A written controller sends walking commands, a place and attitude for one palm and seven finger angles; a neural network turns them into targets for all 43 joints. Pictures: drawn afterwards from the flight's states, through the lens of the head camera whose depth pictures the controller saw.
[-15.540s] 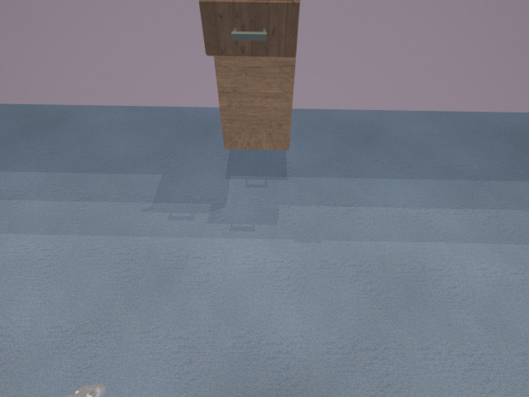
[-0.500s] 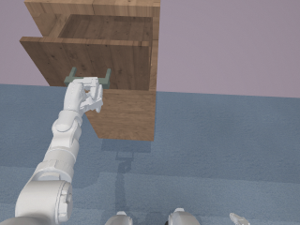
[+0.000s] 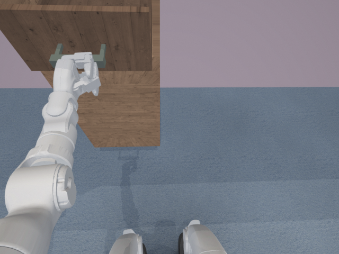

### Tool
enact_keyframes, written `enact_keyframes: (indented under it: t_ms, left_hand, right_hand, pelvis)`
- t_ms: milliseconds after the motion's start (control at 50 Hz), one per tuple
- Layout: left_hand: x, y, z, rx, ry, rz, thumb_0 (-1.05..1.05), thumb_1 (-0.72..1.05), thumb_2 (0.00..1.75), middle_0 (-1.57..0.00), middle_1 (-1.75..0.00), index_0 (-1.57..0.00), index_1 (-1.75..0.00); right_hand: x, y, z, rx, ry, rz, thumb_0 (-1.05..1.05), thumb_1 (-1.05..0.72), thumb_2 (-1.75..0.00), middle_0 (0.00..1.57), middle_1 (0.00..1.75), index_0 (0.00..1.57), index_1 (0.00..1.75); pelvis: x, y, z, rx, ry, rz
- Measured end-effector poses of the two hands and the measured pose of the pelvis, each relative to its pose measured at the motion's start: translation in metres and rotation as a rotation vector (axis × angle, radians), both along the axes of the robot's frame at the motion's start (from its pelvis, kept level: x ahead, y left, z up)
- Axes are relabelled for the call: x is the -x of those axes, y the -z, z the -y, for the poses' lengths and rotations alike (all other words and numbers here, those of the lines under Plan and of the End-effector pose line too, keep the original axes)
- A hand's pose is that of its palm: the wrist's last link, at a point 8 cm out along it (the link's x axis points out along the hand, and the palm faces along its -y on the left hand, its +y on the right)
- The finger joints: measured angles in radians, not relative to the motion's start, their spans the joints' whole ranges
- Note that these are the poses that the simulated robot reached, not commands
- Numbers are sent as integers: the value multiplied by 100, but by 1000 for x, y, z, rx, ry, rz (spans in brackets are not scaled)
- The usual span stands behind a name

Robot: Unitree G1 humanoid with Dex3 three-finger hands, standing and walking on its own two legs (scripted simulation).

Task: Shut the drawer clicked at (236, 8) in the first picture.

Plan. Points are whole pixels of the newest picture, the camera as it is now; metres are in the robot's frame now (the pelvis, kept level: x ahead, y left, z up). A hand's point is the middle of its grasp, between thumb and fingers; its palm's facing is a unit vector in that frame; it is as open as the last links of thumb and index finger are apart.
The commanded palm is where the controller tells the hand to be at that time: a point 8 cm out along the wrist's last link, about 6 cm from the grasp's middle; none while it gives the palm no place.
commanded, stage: push the drawer shut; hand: left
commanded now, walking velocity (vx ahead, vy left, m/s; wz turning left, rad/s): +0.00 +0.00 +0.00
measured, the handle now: (80, 54) +0.58 +0.17 +0.09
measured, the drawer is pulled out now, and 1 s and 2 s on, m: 0.06 0.00 0.00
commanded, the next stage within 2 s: pull the fist back off the drawer in 0.66 s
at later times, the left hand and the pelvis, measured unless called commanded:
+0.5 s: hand (98, 58) +0.57 +0.13 +0.09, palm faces -0.07 -1.00 -0.04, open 2.8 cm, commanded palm +0.57 +0.16 +0.09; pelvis +0.01 +0.01 -0.01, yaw +0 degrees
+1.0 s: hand (97, 57) +0.57 +0.13 +0.09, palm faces -0.06 -1.00 -0.05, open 2.9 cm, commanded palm +0.56 +0.16 +0.09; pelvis +0.00 +0.01 -0.01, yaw +0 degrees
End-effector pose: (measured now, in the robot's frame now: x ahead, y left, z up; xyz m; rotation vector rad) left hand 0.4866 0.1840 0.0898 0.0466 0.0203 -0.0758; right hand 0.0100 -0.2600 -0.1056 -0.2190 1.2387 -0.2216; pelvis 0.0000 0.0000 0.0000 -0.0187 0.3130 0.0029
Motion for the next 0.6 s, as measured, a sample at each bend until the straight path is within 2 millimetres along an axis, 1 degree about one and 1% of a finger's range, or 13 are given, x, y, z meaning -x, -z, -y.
enact_keyframes:
  t_ms: [200, 440, 600]
  left_hand:
    - [-30, 0, 1, 3, -6, -7, -3, 72, 93, -140, -160, -140, -160]
    - [-65, 0, 3, 3, -16, -14, -3, 72, 93, -140, -160, -140, -160]
    - [-67, 1, 0, -2, -22, -22, -6, 65, 96, -139, -160, -140, -160]
  right_hand:
    - [21, 0, -5, 12, 19, -77, 0, -90, -89, 20, 30, 20, 30]
    - [38, -2, -16, 11, 43, -173, 0, -90, -89, 20, 30, 20, 30]
    - [45, -2, -22, -5, 33, -229, 0, -90, -89, 20, 30, 20, 30]
  pelvis:
    - [-2, 5, -5, 11, 3, -46]
    - [-9, 10, -11, 25, 0, -99]
    - [-12, 10, -12, 33, -15, -105]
